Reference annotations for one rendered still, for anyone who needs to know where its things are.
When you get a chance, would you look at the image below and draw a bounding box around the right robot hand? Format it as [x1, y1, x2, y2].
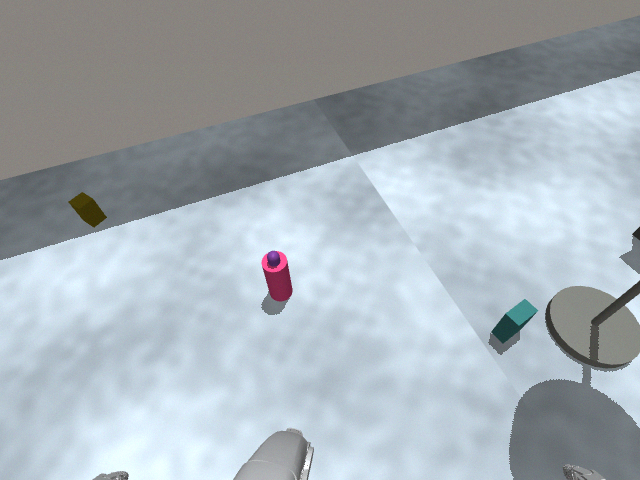
[563, 464, 606, 480]

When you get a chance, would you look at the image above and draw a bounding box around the floor lamp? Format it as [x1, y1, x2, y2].
[545, 281, 640, 368]

